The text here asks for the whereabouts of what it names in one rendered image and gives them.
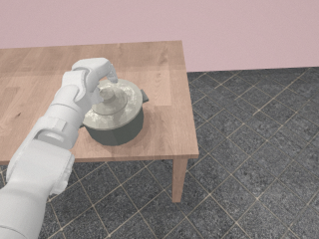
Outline robot left forearm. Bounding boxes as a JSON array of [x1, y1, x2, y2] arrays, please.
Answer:
[[6, 65, 99, 182]]

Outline left robot upper arm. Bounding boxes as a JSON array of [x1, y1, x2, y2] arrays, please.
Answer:
[[0, 138, 75, 239]]

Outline lid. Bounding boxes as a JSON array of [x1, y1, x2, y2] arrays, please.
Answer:
[[82, 79, 143, 130]]

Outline table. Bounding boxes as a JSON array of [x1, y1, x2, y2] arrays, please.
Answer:
[[0, 40, 199, 203]]

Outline left robot hand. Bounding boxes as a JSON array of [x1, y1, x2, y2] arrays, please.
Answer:
[[72, 58, 119, 105]]

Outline pot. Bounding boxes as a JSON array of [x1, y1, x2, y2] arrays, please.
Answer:
[[79, 89, 149, 146]]

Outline knob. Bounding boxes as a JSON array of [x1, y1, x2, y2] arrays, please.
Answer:
[[99, 88, 116, 104]]

